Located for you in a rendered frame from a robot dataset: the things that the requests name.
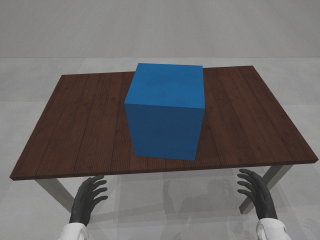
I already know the table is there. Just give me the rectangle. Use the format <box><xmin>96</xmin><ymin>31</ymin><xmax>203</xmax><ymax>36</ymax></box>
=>
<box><xmin>9</xmin><ymin>65</ymin><xmax>319</xmax><ymax>224</ymax></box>

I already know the carton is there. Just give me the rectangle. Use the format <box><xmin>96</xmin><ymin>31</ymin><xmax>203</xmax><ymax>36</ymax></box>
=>
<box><xmin>124</xmin><ymin>63</ymin><xmax>205</xmax><ymax>161</ymax></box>

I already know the robot left hand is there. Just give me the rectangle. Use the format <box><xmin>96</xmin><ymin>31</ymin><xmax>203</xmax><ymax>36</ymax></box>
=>
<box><xmin>69</xmin><ymin>175</ymin><xmax>108</xmax><ymax>226</ymax></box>

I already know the robot left forearm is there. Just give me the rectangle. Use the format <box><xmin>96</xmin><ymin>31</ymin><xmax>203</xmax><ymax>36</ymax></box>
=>
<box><xmin>58</xmin><ymin>222</ymin><xmax>89</xmax><ymax>240</ymax></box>

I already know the robot right hand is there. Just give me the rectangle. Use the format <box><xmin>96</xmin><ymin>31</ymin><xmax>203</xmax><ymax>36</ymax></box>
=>
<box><xmin>237</xmin><ymin>169</ymin><xmax>278</xmax><ymax>220</ymax></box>

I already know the robot right forearm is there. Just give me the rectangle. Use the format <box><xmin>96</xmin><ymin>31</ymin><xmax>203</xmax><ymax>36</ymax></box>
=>
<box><xmin>256</xmin><ymin>218</ymin><xmax>291</xmax><ymax>240</ymax></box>

